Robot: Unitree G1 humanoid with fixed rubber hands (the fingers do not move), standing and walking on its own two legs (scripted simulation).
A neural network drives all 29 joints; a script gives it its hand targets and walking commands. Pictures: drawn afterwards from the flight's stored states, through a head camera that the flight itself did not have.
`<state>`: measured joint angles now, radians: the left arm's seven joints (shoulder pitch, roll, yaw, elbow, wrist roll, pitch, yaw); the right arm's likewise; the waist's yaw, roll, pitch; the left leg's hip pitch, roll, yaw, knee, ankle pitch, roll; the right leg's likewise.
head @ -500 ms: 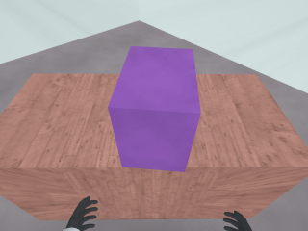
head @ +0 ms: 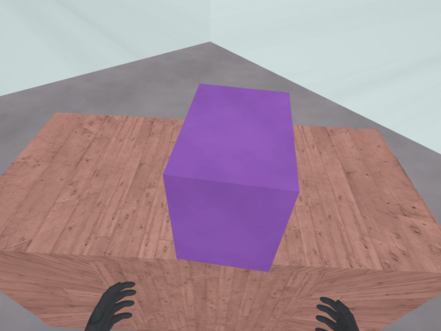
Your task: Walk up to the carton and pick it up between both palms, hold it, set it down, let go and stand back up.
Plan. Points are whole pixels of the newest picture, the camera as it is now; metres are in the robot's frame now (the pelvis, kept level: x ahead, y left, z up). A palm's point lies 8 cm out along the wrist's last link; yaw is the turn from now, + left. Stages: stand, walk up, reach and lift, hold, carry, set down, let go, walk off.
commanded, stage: reach and lift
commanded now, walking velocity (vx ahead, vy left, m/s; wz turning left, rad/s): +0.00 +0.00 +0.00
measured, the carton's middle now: (233, 175) +0.47 -0.01 +0.02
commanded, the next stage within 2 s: none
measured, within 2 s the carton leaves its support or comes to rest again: neither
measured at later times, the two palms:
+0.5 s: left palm (101, 307) +0.18 +0.22 -0.02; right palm (346, 316) +0.18 -0.20 -0.02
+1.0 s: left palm (107, 245) +0.26 +0.21 +0.05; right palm (350, 267) +0.24 -0.20 +0.04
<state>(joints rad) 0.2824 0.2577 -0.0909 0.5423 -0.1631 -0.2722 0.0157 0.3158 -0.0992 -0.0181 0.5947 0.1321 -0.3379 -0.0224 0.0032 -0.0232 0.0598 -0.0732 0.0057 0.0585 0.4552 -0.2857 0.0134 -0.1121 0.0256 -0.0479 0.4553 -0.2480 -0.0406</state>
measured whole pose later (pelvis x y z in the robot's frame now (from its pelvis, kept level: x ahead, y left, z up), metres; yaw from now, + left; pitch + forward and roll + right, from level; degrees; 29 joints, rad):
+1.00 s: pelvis +0.00 +0.01 +0.01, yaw -1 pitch -3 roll +0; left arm 0.04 0.27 -0.04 0.16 -0.27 0.19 0.03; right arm 0.10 -0.17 -0.04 0.14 0.22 0.11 -0.10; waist 0.01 0.01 0.01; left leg -0.08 0.00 0.07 0.37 -0.24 0.03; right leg -0.12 0.03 -0.01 0.36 -0.18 -0.02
